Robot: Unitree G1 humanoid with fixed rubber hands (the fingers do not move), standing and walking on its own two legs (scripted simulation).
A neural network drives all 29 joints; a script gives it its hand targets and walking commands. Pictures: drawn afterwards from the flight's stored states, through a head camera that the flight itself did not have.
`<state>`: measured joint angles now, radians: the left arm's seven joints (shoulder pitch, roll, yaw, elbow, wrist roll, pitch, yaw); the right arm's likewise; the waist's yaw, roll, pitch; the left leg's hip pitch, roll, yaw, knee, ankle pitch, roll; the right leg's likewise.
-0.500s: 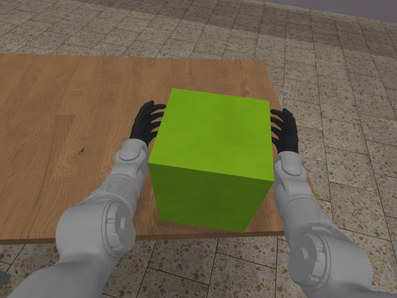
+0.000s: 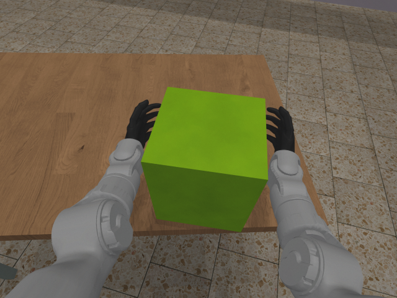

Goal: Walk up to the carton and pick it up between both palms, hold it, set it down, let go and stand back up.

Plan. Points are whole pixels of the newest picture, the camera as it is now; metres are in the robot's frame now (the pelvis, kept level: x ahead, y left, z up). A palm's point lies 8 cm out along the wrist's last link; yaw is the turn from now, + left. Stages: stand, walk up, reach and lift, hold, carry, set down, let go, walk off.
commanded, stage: reach and lift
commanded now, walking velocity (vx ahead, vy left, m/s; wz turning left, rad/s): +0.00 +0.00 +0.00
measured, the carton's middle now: (206, 163) +0.42 -0.02 +0.01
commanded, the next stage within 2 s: none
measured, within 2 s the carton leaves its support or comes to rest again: leaves its support in 0.74 s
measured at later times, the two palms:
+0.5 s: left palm (134, 141) +0.44 +0.13 +0.07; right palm (281, 149) +0.40 -0.17 +0.09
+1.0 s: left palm (123, 151) +0.40 +0.14 +0.09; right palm (285, 153) +0.36 -0.16 +0.12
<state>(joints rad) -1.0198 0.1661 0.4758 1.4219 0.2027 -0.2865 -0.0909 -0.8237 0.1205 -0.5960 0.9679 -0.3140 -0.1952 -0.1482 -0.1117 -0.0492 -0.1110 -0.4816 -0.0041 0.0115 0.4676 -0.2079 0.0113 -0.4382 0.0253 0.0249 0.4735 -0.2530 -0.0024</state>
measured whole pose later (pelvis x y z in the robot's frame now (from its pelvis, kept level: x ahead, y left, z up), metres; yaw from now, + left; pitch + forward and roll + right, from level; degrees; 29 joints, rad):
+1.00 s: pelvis -0.03 +0.00 +0.00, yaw +0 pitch +10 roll +0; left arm -0.94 0.16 0.35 1.38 0.20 -0.20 -0.04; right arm -0.79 0.13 -0.57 0.96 -0.31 -0.12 -0.15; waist -0.09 -0.05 -0.20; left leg -0.48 -0.01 0.01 0.47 -0.17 0.01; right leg -0.44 0.02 0.02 0.47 -0.22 0.00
